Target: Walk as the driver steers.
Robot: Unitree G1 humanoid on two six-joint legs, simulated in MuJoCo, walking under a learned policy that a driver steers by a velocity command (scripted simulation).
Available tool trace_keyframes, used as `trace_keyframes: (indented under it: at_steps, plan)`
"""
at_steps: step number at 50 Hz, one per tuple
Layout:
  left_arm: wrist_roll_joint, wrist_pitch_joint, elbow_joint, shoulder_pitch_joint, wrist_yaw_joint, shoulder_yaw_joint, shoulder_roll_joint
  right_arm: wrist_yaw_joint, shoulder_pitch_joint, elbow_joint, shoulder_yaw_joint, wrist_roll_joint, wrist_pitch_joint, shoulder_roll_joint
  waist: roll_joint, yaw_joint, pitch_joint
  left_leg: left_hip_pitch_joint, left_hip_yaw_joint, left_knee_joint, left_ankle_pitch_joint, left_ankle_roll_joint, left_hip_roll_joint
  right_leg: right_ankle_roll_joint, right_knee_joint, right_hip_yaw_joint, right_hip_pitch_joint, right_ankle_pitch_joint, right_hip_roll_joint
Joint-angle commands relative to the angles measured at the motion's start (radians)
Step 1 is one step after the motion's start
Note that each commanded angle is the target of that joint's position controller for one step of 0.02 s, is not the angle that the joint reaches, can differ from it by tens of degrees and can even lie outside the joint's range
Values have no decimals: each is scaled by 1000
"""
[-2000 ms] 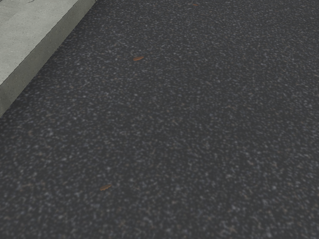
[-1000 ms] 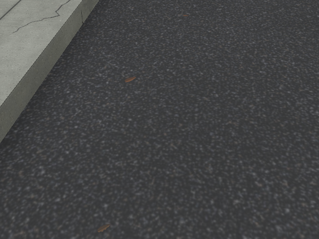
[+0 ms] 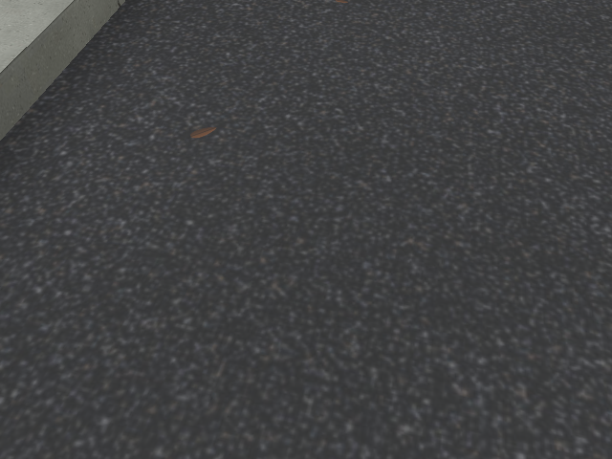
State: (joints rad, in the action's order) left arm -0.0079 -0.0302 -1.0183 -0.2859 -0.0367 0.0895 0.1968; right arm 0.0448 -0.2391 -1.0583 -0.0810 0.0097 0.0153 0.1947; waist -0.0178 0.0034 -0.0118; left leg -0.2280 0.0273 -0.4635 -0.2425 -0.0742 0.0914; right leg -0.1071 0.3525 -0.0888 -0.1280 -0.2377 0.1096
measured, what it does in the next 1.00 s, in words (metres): walks ahead: left foot, then right foot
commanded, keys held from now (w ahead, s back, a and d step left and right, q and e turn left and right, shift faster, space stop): no key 0.08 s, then w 0.62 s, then no key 0.30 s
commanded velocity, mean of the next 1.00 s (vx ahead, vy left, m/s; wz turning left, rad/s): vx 0.28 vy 0.00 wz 0.00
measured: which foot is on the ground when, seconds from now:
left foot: down 0.00-0.14, up 0.16-0.50, down 0.52-1.00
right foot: down 0.00-0.52, up 0.54-0.98, down 1.00-1.00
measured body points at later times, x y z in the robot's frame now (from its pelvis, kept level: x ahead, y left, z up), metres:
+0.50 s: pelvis +0.11 +0.09 -0.02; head +0.13 +0.11 +0.43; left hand +0.05 +0.35 -0.17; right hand +0.25 -0.16 -0.13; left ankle +0.20 +0.21 -0.74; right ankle -0.03 -0.05 -0.74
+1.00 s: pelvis +0.33 +0.13 -0.01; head +0.36 +0.13 +0.44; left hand +0.51 +0.37 -0.12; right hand +0.33 -0.13 -0.15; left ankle +0.21 +0.21 -0.74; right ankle +0.47 +0.03 -0.73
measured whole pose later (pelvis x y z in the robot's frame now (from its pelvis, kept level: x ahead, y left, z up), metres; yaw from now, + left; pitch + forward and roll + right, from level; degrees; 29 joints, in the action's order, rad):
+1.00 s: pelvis +0.33 +0.13 -0.01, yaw +2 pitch +2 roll +2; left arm 0.00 0.07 -0.86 -0.03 0.02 0.06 0.22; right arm 0.02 -0.32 -1.05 -0.05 0.00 0.06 0.21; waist 0.04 -0.05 -0.03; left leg -0.01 -0.06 -0.37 -0.38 0.05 -0.06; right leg -0.07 0.49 -0.02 -0.49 0.06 -0.03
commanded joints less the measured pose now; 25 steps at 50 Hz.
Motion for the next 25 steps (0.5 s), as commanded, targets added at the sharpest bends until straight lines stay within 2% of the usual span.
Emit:
trace_keyframes:
  at_steps: [1,4,5,6,7,8,9,10,11,12,14,16,18,20,22,23,24,25]
  plan:
    - [1,4,29,-52,0,12,80,4,-41,20,-17,-1,7,104,4,-2,2,-21,19,35,160,39,25,50,-28,122,40,324,-158]
    - [3,3,30,-51,0,11,81,4,-43,14,-16,-2,7,102,-3,-2,-16,-17,18,39,166,40,19,48,-21,120,27,290,-155]
    - [4,2,26,-62,-1,12,80,6,-57,5,-16,-2,5,94,2,0,-4,-16,2,31,96,42,5,41,-28,118,31,175,-149]
    - [9,1,28,-65,-2,15,89,9,-55,4,-17,3,1,90,14,5,-17,-37,-24,1,2,47,-18,24,-43,131,16,-15,-150]
    - [18,1,33,-74,-4,24,114,14,-30,16,-18,9,-1,89,41,21,-36,-85,-65,-75,-122,55,-53,-12,-69,173,-4,-274,-171]
    - [24,5,38,-92,-3,33,147,18,11,41,-18,12,0,86,88,38,-78,-181,-101,-170,-207,64,-72,-66,-126,281,-19,-507,-251]
    - [29,16,45,-115,-2,44,186,18,69,76,-16,17,7,87,124,61,-144,-294,-99,-260,-230,77,-54,-130,-198,421,-31,-640,-357]
    - [21,36,44,-148,-2,51,205,14,134,111,-15,25,19,89,142,89,-193,-419,-42,-404,-263,87,-12,-189,-250,553,-21,-647,-441]
    - [11,60,44,-159,-4,46,192,8,157,128,-18,33,33,90,112,85,-211,-556,11,-526,-274,96,23,-222,-260,615,49,-573,-488]
    - [11,78,42,-159,-3,37,163,1,129,116,-24,34,45,93,69,66,-198,-660,38,-599,-243,103,48,-223,-237,606,132,-483,-489]
    - [17,94,49,-135,5,26,136,-13,77,95,-33,30,62,102,25,28,-136,-699,55,-616,-129,110,73,-183,-205,494,189,-292,-447]
    - [16,87,68,-96,10,21,131,-25,102,93,-25,17,69,80,28,22,-104,-591,18,-485,-37,86,69,-138,-202,339,110,-148,-373]
    - [15,82,73,-101,12,25,154,-38,150,106,-8,9,70,43,55,32,-88,-426,-36,-349,37,63,28,-118,-187,223,-14,-54,-320]
    - [23,86,72,-116,19,33,189,-48,176,119,2,11,68,48,80,38,-85,-301,-77,-265,58,59,-15,-112,-163,179,-91,-29,-310]
    - [38,91,65,-133,25,35,202,-56,189,138,4,17,66,71,105,32,-90,-237,-92,-214,53,80,-33,-108,-143,184,-102,-48,-341]
    - [44,90,63,-121,26,34,201,-58,161,131,0,18,65,87,104,7,-91,-188,-108,-175,52,96,-49,-95,-109,176,-108,-41,-347]
    - [44,89,66,-112,26,30,195,-59,91,111,-12,16,65,110,107,-33,-70,-90,-134,-153,44,110,-80,-74,-39,159,-128,40,-338]
    - [38,88,67,-102,25,20,178,-56,-37,74,-34,18,67,147,105,-96,-8,62,-146,-138,31,133,-113,-44,117,120,-153,203,-303]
